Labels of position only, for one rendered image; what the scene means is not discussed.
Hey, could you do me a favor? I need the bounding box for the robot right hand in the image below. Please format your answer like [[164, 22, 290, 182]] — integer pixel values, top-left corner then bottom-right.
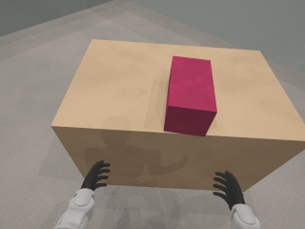
[[213, 171, 246, 211]]

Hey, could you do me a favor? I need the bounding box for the right robot forearm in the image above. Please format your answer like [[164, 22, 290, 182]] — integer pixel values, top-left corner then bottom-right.
[[230, 203, 261, 229]]

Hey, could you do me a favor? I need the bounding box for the pedestal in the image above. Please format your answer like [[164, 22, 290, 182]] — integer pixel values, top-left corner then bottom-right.
[[51, 39, 305, 193]]

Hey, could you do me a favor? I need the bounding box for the carton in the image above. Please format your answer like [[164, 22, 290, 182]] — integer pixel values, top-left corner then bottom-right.
[[163, 56, 217, 137]]

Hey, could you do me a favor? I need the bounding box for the left robot forearm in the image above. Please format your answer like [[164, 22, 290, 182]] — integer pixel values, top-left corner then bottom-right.
[[53, 188, 95, 229]]

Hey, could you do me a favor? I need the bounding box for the robot left hand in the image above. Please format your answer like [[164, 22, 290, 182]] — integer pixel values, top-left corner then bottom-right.
[[80, 160, 111, 191]]

